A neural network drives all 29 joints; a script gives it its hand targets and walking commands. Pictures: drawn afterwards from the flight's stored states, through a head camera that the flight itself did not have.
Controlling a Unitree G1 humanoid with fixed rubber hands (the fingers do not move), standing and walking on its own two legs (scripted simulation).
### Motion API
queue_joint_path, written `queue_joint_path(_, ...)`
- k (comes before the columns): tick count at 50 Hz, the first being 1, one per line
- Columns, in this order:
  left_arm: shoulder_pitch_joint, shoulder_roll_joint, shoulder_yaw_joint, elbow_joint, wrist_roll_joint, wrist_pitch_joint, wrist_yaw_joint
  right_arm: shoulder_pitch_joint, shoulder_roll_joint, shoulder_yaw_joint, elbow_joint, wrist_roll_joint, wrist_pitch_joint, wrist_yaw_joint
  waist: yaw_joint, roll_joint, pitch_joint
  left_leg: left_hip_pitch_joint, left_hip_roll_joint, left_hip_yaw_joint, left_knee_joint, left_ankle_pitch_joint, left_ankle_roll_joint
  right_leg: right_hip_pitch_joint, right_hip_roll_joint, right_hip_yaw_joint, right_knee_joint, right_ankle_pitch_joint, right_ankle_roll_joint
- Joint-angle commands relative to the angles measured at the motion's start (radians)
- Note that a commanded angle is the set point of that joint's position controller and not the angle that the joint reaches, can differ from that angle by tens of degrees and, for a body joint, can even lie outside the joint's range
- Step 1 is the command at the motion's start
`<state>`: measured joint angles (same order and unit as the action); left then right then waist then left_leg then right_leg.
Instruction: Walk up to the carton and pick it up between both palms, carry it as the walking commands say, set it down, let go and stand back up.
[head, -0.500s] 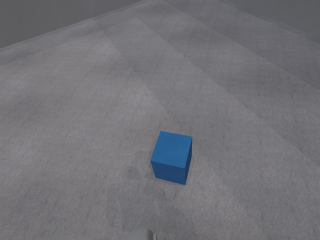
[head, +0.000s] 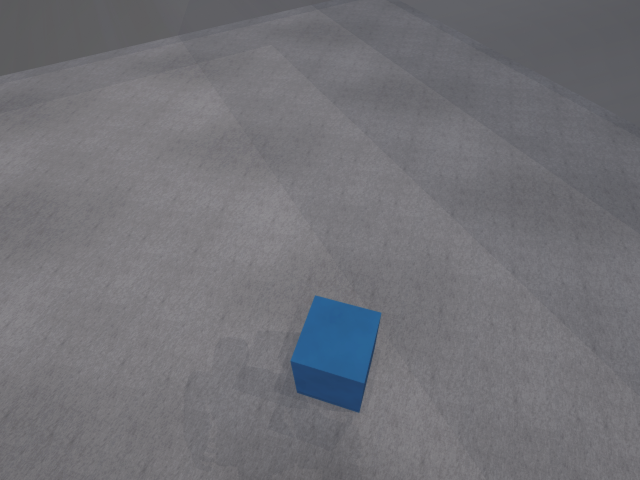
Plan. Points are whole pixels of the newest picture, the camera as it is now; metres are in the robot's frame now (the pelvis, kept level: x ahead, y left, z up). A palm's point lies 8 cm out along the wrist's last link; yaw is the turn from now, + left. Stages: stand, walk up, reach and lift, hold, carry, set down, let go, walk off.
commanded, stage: walk up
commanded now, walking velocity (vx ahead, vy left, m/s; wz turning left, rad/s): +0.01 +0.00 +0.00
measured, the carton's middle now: (337, 354) +0.54 +0.00 -0.64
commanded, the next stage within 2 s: none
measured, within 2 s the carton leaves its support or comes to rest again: neither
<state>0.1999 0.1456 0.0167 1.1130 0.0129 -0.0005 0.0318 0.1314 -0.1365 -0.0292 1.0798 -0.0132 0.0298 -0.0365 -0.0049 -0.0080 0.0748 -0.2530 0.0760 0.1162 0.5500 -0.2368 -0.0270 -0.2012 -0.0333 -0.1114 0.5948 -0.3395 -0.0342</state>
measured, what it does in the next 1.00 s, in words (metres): shifts its weight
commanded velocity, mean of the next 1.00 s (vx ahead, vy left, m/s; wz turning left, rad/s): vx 0.00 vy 0.00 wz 0.00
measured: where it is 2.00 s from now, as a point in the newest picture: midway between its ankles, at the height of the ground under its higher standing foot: outside the picture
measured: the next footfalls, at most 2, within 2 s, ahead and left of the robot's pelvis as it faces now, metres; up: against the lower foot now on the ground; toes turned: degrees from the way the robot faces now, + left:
none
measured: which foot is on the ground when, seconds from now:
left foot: down 0.00-1.00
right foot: down 0.00-1.00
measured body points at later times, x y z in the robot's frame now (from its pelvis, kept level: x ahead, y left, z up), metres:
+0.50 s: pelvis +0.05 -0.01 +0.01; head +0.05 -0.02 +0.46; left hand +0.03 +0.19 -0.15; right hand +0.04 -0.21 -0.16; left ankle +0.04 +0.14 -0.73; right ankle -0.01 -0.09 -0.73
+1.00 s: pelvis +0.08 -0.03 +0.01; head +0.08 -0.04 +0.46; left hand +0.04 +0.18 -0.15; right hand +0.06 -0.23 -0.17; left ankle +0.04 +0.14 -0.73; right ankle -0.01 -0.09 -0.73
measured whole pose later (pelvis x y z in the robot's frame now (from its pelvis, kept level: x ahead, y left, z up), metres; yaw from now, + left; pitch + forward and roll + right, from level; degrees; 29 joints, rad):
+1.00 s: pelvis +0.08 -0.03 +0.01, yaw +0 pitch -1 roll +1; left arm 0.31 0.09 0.00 1.24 -0.01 -0.03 0.06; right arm 0.24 -0.10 0.00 1.25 0.00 0.01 -0.05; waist 0.01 0.00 0.01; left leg -0.10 0.11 0.11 0.42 -0.29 -0.08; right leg -0.03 0.01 -0.12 0.42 -0.38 -0.06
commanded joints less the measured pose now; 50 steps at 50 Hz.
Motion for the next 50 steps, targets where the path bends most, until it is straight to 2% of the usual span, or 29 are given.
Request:
queue_joint_path(1,0.038,0.112,0.010,-0.021,-0.011,-0.012,0.006,0.048,-0.090,0.000,-0.004,0.005,-0.011,0.007,-0.009,-0.083,-0.022,0.097,0.025,-0.058,-0.139,0.104,0.022,-0.020,-0.145,0.155,-0.272,0.384,-0.027)
queue_joint_path(2,0.061,0.105,0.010,-0.013,-0.014,-0.013,0.008,0.049,-0.090,0.005,0.008,0.005,-0.017,0.009,0.000,-0.064,-0.035,0.100,0.037,-0.056,-0.141,0.148,0.023,0.015,-0.130,0.131,-0.258,0.395,-0.018)
queue_joint_path(4,0.091,0.099,0.012,0.004,-0.013,-0.015,0.009,0.057,-0.079,0.015,0.028,0.008,-0.023,0.009,0.012,-0.042,-0.038,0.087,0.041,-0.053,-0.161,0.156,0.025,0.064,-0.121,0.119,-0.256,0.419,-0.018)
queue_joint_path(11,0.092,0.100,0.005,0.030,-0.020,-0.017,0.011,0.087,-0.077,0.024,0.087,0.008,-0.028,0.002,0.015,-0.042,0.010,0.100,0.052,-0.057,-0.205,0.153,0.015,0.069,-0.114,0.113,-0.277,0.436,-0.012)
queue_joint_path(16,0.110,0.090,0.001,0.052,-0.021,-0.020,0.013,0.109,-0.075,0.024,0.118,0.009,-0.034,-0.002,0.012,0.006,0.013,0.114,0.057,-0.054,-0.210,0.177,0.013,0.075,-0.113,0.124,-0.278,0.477,-0.009)
queue_joint_path(21,0.139,0.079,-0.004,0.088,-0.024,-0.026,0.016,0.144,-0.065,0.025,0.152,0.008,-0.036,-0.007,0.011,-0.012,0.006,0.135,0.066,-0.054,-0.204,0.212,0.015,0.079,-0.111,0.118,-0.276,0.512,-0.005)
queue_joint_path(26,0.163,0.061,-0.005,0.110,-0.023,-0.027,0.021,0.155,-0.052,0.023,0.162,0.008,-0.036,-0.012,0.008,0.014,0.019,0.131,0.063,-0.048,-0.204,0.225,0.012,0.080,-0.110,0.119,-0.271,0.539,-0.003)
queue_joint_path(27,0.162,0.063,-0.005,0.116,-0.023,-0.029,0.021,0.161,-0.048,0.024,0.168,0.008,-0.035,-0.013,0.007,-0.002,0.016,0.138,0.065,-0.051,-0.198,0.232,0.015,0.076,-0.108,0.113,-0.266,0.542,-0.003)
queue_joint_path(30,0.182,0.049,-0.009,0.132,-0.022,-0.031,0.024,0.153,-0.042,0.022,0.169,0.009,-0.034,-0.014,0.008,0.003,0.023,0.139,0.065,-0.051,-0.195,0.235,0.018,0.069,-0.107,0.120,-0.267,0.566,0.001)
queue_joint_path(32,0.189,0.043,-0.009,0.132,-0.023,-0.031,0.026,0.163,-0.037,0.021,0.172,0.009,-0.034,-0.015,0.006,0.024,0.025,0.135,0.063,-0.050,-0.190,0.246,0.018,0.079,-0.111,0.121,-0.266,0.591,0.000)
queue_joint_path(35,0.199,0.044,-0.008,0.139,-0.023,-0.034,0.028,0.169,-0.035,0.022,0.173,0.009,-0.034,-0.016,0.008,-0.004,0.024,0.130,0.062,-0.049,-0.187,0.240,0.015,0.084,-0.106,0.115,-0.263,0.593,0.002)
queue_joint_path(42,0.221,0.045,-0.005,0.138,-0.022,-0.033,0.032,0.160,-0.034,0.019,0.168,0.011,-0.032,-0.018,0.010,-0.005,0.022,0.124,0.055,-0.042,-0.169,0.260,0.012,0.098,-0.104,0.116,-0.246,0.672,0.003)
queue_joint_path(44,0.225,0.046,-0.004,0.135,-0.022,-0.033,0.034,0.166,-0.029,0.021,0.161,0.011,-0.030,-0.018,0.011,-0.021,0.021,0.127,0.059,-0.037,-0.166,0.261,0.017,0.100,-0.105,0.114,-0.243,0.684,0.003)
queue_joint_path(46,0.226,0.044,-0.004,0.130,-0.023,-0.034,0.035,0.162,-0.031,0.020,0.159,0.011,-0.032,-0.018,0.010,-0.005,0.022,0.124,0.056,-0.034,-0.158,0.272,0.018,0.108,-0.107,0.115,-0.242,0.715,0.004)
queue_joint_path(50,0.234,0.050,-0.003,0.123,-0.021,-0.035,0.037,0.175,-0.028,0.018,0.155,0.012,-0.027,-0.020,0.010,-0.023,0.027,0.110,0.048,-0.029,-0.149,0.235,0.010,0.111,-0.108,0.113,-0.231,0.747,0.008)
